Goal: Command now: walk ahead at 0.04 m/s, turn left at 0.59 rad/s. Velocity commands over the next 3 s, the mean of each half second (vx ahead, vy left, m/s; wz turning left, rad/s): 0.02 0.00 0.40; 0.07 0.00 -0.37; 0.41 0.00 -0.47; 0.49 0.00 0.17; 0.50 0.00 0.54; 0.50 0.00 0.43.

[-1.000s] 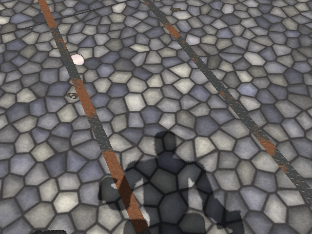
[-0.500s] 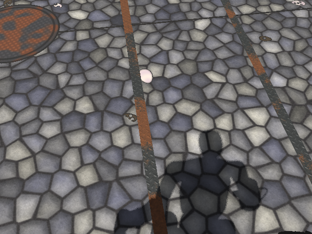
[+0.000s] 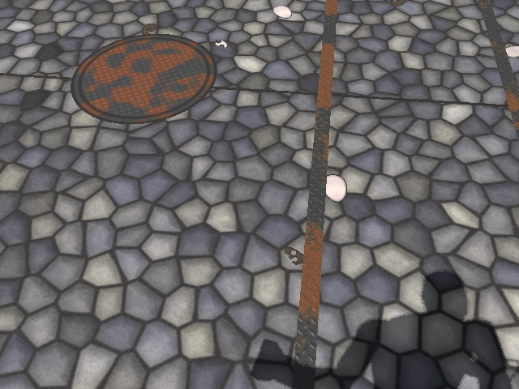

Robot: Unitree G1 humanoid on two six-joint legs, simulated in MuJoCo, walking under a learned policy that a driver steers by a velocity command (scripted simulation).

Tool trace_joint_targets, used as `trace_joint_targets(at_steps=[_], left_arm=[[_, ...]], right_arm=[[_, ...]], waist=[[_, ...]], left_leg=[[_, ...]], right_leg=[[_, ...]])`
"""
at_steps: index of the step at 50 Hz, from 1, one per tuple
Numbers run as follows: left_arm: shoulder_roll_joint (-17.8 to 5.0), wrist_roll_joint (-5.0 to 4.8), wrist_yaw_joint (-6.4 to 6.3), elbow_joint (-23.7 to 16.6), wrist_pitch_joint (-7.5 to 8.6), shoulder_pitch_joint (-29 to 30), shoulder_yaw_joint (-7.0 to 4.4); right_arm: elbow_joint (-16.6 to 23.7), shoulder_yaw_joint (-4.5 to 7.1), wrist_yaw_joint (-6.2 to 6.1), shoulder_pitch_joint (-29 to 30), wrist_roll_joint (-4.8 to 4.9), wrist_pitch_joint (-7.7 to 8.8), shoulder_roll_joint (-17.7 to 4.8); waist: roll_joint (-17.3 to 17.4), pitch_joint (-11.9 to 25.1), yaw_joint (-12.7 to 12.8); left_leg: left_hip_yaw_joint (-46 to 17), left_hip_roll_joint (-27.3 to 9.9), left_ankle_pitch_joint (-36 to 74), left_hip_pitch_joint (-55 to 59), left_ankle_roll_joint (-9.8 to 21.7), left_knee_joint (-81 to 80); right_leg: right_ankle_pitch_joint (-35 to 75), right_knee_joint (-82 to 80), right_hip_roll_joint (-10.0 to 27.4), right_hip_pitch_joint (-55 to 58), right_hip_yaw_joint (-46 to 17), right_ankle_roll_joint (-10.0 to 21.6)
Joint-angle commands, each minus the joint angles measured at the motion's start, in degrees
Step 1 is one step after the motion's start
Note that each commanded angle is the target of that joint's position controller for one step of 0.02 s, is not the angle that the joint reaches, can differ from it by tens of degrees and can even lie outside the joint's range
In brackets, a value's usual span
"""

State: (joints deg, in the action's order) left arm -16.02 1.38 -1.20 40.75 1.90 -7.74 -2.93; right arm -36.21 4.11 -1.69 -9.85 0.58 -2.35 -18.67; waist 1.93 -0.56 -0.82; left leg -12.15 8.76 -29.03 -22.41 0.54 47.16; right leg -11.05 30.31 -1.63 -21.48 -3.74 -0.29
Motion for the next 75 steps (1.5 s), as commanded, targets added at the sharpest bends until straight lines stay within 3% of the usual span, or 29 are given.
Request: trace_joint_targets(at_steps=[1, 3, 6, 13, 16, 17, 18, 19, 20, 21, 25, 30, 38, 40, 41, 42, 43, 44, 46, 53, 61, 64, 66, 67, 68, 69, 70, 72, 75], left_arm=[[-7.7, 0.00, -0.46, -4.1, 0.04, -1.6, -2.37], [-6.7, -0.89, -0.89, -4.6, -0.72, 1.1, -1.90], [-7.5, -0.23, -1.57, -4.1, -1.85, 0.5, -2.27], [-10.7, -1.53, -0.79, -2.9, -2.49, 0.2, -3.57], [-10.1, -3.11, -0.37, -1.8, -2.54, 1.0, -3.12], [-7.9, -2.82, -0.06, -0.2, -2.36, -2.2, -2.45], [-3.1, 0.40, 0.69, -1.3, -1.97, -3.7, -0.73], [-5.4, -0.07, -0.05, -3.3, -1.99, 1.3, -1.49], [-8.1, -1.13, -0.47, -2.5, -2.37, 2.1, -2.30], [-7.5, -1.65, -0.47, -1.0, -2.81, 0.4, -2.43], [-5.9, -1.94, -0.47, 3.5, -3.74, -4.8, -2.31], [-6.7, -2.60, -0.38, 1.1, -3.83, -1.2, -1.98], [-5.5, -2.76, 1.06, 0.2, -4.62, -4.1, -1.93], [-5.6, -2.58, 1.72, 1.0, -4.62, -7.5, -2.23], [-7.5, -2.17, 1.47, 1.4, -4.57, -9.5, -2.88], [-14.3, -2.56, 0.39, 1.6, -4.37, -12.3, -4.68], [-16.5, -1.37, 1.15, 0.6, -2.85, -14.6, -4.93], [-13.9, -0.72, 1.51, 0.1, -1.23, -13.2, -4.18], [-10.5, -2.26, 0.81, -0.3, 0.26, -9.2, -3.14], [-10.2, -2.09, -0.65, -0.2, 1.37, -13.2, -2.72], [-11.5, -3.00, -0.59, 0.4, 0.45, -16.3, -3.44], [-11.4, -2.98, -0.51, -0.2, 0.04, -14.8, -3.52], [-8.4, -2.33, -0.43, -0.7, -0.04, -14.0, -2.54], [-5.0, -1.26, -0.27, -1.6, 0.09, -13.8, -1.24], [-0.5, -2.60, -0.50, -3.6, 0.85, -19.6, -0.06], [-6.0, -4.19, -0.64, -2.3, 1.38, -20.8, -0.96], [-9.2, -4.32, -0.42, -2.2, 1.54, -15.7, -1.78], [-8.3, -2.72, -0.06, -3.2, 2.01, -9.2, -1.69], [-5.2, -2.50, 1.07, -3.8, 2.01, -8.5, -1.05]], right_arm=[[2.3, 3.23, -0.09, -4.7, 0.31, 0.25, -10.0], [2.1, 2.84, -0.27, -4.0, 0.68, -1.20, -7.6], [3.8, 1.76, 0.08, -1.1, 1.15, -1.37, -4.0], [5.3, 1.29, 1.55, 0.2, 0.20, -1.17, -3.6], [2.9, 1.56, 2.08, -4.9, -0.19, -1.01, -3.2], [2.8, 1.82, 1.86, -5.6, -0.49, -0.92, -4.6], [3.9, 2.64, 0.90, -5.8, -0.90, -0.93, -9.8], [4.6, 2.23, 1.26, -4.5, -2.57, 0.02, -9.7], [4.2, 1.32, 1.54, -3.1, -3.24, 1.18, -6.8], [3.0, 0.36, 1.62, -0.5, -3.03, 2.10, -4.0], [0.4, -1.02, 0.99, 3.4, -2.55, 3.48, -0.3], [-1.5, 1.01, -0.31, 1.4, -1.57, 1.94, -5.3], [-2.4, 2.22, -0.77, 5.3, -0.60, 0.63, -6.2], [-3.0, 2.44, -0.93, 6.4, 0.46, 0.24, -6.3], [-4.2, 2.46, -0.72, 3.7, 0.78, 0.26, -5.2], [-2.4, 1.35, -0.17, 4.5, -1.67, 0.64, -0.8], [0.9, 1.38, -0.06, 11.6, -1.70, 1.59, -1.7], [1.0, 2.04, 0.46, 12.9, -0.37, 2.50, -3.7], [-1.3, 2.99, 0.96, 10.9, 0.43, 3.77, -5.7], [-2.9, 2.50, 1.54, 11.4, -0.38, 7.07, -3.2], [-0.6, 1.27, 3.27, 17.4, 0.70, 9.15, -3.0], [-1.2, 1.94, 3.52, 13.2, 0.98, 10.09, -5.4], [-4.1, 3.15, 3.03, 2.9, 0.34, 10.53, -7.8], [-5.3, 3.77, 2.61, -6.6, -0.65, 10.60, -10.4], [-7.6, 4.78, 2.90, -12.7, -1.63, 9.94, -15.4], [-8.1, 3.69, 3.55, -11.4, -0.30, 9.99, -10.6], [-7.4, 2.48, 3.39, -8.1, 0.13, 9.72, -6.3], [-7.3, 1.43, 3.05, -4.3, -0.60, 8.92, -3.5], [-8.2, 0.73, 2.59, -4.2, -0.72, 9.06, -2.7]], waist=[[-9.1, 7.3, 0.0], [-8.4, 4.9, -0.2], [-11.9, 4.3, 1.2], [-13.5, 6.8, 2.6], [-11.5, 5.9, -0.4], [-7.0, 5.9, -0.1], [10.4, 7.8, 2.4], [13.8, 6.5, -0.7], [8.8, 5.3, -1.2], [7.8, 4.2, 0.5], [7.0, 2.9, 2.4], [5.7, 2.3, -0.9], [5.0, 4.1, 0.9], [4.9, 4.7, 3.3], [0.6, 4.8, 3.4], [-16.1, 4.8, 2.1], [-17.0, 4.2, 6.2], [-10.3, 2.3, 5.9], [-7.5, -2.3, 3.4], [-8.1, -1.8, 3.6], [-9.8, -4.2, 6.1], [-12.3, -2.5, 3.3], [-11.7, 3.3, -1.6], [-6.0, 11.8, -5.6], [13.9, 17.8, -2.6], [13.2, 13.4, -2.5], [8.0, 5.7, -3.2], [2.9, -0.2, -2.2], [4.6, -0.6, 0.0]], left_leg=[[3.1, -4.5, -4.5, -13.0, -4.2, 22.9], [4.8, -6.1, 0.7, -13.2, -5.8, 24.5], [9.5, -7.1, 4.3, -11.7, -6.7, 17.1], [13.0, -9.4, 5.9, 0.9, -4.1, -3.4], [15.2, -7.2, 17.6, 11.2, -0.1, -21.5], [11.1, -9.2, 24.1, 17.7, 1.8, -25.9], [-6.7, -23.9, 42.1, 25.6, 6.4, -26.4], [-12.9, -31.3, 42.8, 16.7, 16.6, -28.0], [-9.5, -28.6, 36.5, 13.4, 16.9, -29.5], [-4.6, -24.9, 31.9, 12.2, 13.7, -29.6], [5.2, -20.1, 36.2, 10.7, 10.0, -28.9], [2.5, -24.7, 36.8, 16.8, 13.3, -27.0], [6.1, -27.2, 43.9, 17.7, 13.2, -24.2], [9.9, -25.2, 39.2, 15.1, 9.4, -19.9], [13.6, -22.0, 24.8, 9.6, 4.9, -14.6], [21.2, -14.0, 2.5, -7.0, -1.6, 1.8], [13.6, -6.5, -10.7, -18.5, -2.8, 12.5], [8.4, -9.1, -6.8, -22.3, -1.7, 16.2], [7.7, -11.8, 5.2, -24.5, -0.5, 13.2], [8.3, -10.0, 24.2, -18.4, -4.0, -3.2], [8.3, -8.3, 25.3, -9.4, -4.7, -18.1], [8.6, -7.6, 22.6, -1.1, -2.7, -20.3], [9.7, -8.4, 24.1, 13.4, 0.7, -23.5], [0.6, -17.3, 19.4, 27.9, 4.7, -22.6], [-26.4, -29.4, 5.4, 43.2, 13.6, -28.7], [-34.2, -31.4, -4.8, 40.5, 14.8, -33.1], [-25.1, -29.1, -3.6, 34.2, 13.0, -33.2], [-12.5, -24.2, 9.8, 24.0, 11.4, -34.5], [-5.0, -21.8, 20.1, 18.4, 11.8, -37.4]], right_leg=[[31.0, -7.8, 21.3, 17.3, -18.7, 14.0], [25.2, -8.5, 17.1, 14.6, -11.4, 11.4], [23.0, -10.7, 14.7, 14.6, -5.0, 11.7], [20.4, -10.1, 18.4, 14.0, -2.0, 12.9], [14.5, -5.4, 16.7, 10.0, -0.1, 9.4], [7.2, -1.2, 14.3, 4.9, 2.6, 5.1], [-14.0, 12.9, 8.0, -5.9, 9.0, -1.3], [-26.4, 21.3, 4.2, -10.3, 5.2, -3.2], [-24.8, 26.7, 5.7, -8.8, 2.1, -3.4], [-21.2, 27.3, 6.2, -7.7, 0.9, -3.3], [-11.6, 24.3, 5.6, -1.5, -0.1, -5.3], [-16.2, 18.5, 5.0, -3.8, 2.5, -5.3], [-14.0, 10.7, 4.3, 1.4, 6.7, -2.2], [-3.8, -1.2, 2.5, 8.0, 8.6, 0.5], [2.4, -7.5, 3.1, 13.8, 4.3, 3.3], [11.6, -10.3, 16.5, 23.2, -15.7, 10.2], [0.1, -15.5, 24.1, 22.7, -31.8, 20.9], [-14.5, -18.8, 23.0, 22.4, -31.6, 20.6], [-23.8, -20.7, 18.3, 21.8, -25.6, 14.8], [-5.7, -21.8, 12.0, 21.3, -15.7, 11.9], [-3.9, -17.5, 11.6, 15.6, -18.3, 12.0], [2.6, -13.9, 12.2, 15.1, -21.3, 10.7], [12.2, -4.1, 8.6, 13.3, -18.0, 8.1], [7.8, 11.9, 5.0, 6.9, -13.7, 5.9], [-18.3, 30.9, -4.4, -12.4, -7.3, 1.7], [-21.7, 39.5, -1.2, -20.5, -8.5, 1.4], [-16.7, 41.5, 1.5, -22.9, -8.1, 1.8], [-9.8, 38.2, 4.8, -21.1, -5.3, 2.0], [-6.9, 32.1, 7.1, -17.3, -2.7, 1.7]])
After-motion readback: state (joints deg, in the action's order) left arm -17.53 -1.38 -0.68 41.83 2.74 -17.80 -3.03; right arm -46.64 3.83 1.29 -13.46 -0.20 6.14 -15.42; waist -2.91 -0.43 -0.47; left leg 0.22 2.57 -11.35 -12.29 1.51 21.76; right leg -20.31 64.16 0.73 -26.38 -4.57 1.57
